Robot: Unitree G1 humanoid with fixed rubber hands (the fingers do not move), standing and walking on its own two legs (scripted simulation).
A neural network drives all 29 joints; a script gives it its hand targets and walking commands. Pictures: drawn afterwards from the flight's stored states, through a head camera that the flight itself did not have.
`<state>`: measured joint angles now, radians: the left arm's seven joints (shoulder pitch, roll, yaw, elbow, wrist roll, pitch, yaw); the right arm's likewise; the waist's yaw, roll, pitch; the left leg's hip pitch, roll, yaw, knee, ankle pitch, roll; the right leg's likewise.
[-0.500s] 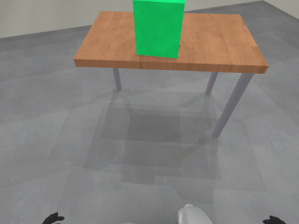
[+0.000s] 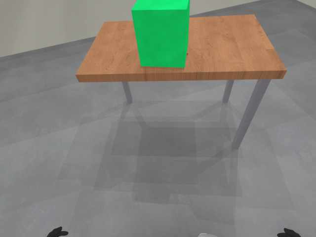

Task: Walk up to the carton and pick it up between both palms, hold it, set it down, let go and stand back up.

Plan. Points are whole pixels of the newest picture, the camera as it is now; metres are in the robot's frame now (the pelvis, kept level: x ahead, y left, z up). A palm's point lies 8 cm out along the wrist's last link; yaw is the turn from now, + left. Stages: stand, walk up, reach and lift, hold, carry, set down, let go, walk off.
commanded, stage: walk up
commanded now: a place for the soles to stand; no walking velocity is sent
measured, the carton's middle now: (164, 30) +0.93 +0.01 +0.06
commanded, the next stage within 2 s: none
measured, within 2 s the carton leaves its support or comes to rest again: neither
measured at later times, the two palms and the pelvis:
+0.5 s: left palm out of the picture +0.12 +0.34 -0.08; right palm out of the picture +0.13 -0.28 -0.08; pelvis +0.03 +0.03 +0.00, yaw +0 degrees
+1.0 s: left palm out of the picture +0.12 +0.33 -0.07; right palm out of the picture +0.12 -0.29 -0.08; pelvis +0.03 +0.02 +0.00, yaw +0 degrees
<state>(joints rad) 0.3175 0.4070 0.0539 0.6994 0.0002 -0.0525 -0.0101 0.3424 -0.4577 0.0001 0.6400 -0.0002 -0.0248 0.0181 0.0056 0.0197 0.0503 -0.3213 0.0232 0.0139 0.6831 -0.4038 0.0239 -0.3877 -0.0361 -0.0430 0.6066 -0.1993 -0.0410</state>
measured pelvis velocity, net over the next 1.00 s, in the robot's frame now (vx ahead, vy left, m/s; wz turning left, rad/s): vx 0.03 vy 0.02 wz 0.00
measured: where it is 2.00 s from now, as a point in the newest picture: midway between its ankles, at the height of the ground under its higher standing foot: outside the picture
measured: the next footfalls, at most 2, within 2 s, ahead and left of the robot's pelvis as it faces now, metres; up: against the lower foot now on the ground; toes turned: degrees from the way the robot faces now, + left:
left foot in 0.02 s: +0.06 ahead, +0.14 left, +0.00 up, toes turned +1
left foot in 1.90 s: +0.34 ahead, +0.14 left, +0.00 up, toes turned +2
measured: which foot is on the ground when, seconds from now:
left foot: up 0.00-0.00, down 0.02-1.00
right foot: down 0.00-1.00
